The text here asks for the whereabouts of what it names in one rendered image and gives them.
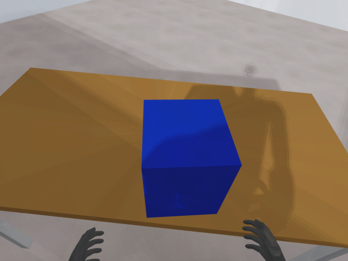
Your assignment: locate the robot left hand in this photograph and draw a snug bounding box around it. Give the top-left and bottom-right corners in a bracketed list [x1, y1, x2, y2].
[69, 227, 104, 261]

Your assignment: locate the table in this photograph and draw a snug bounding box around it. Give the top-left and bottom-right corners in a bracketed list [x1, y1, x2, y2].
[0, 67, 348, 261]

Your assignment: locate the carton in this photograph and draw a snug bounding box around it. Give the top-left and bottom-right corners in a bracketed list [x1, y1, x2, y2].
[141, 100, 242, 218]

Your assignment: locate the robot right hand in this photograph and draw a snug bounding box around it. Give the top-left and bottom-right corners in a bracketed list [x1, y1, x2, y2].
[242, 219, 286, 261]

